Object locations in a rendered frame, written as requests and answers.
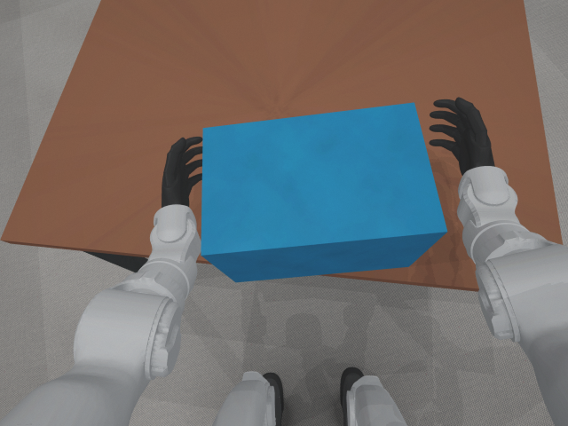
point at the robot right shin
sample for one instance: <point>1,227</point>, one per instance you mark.
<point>367,380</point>

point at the table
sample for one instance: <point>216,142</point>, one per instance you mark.
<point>151,72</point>

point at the robot right hand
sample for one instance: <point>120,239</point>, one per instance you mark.
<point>472,146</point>

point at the robot left hand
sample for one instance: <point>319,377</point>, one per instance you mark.
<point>176,186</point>

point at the robot right forearm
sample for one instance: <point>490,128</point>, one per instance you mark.
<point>487,213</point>

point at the robot left forearm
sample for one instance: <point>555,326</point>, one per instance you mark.
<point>171,268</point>

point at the robot left upper arm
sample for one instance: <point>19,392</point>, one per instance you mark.
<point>125,341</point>

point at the robot right upper arm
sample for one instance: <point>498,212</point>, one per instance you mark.
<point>524,297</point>

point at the robot left foot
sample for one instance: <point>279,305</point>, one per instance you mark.
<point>275,381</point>

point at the carton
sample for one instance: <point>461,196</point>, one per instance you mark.
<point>347,191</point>

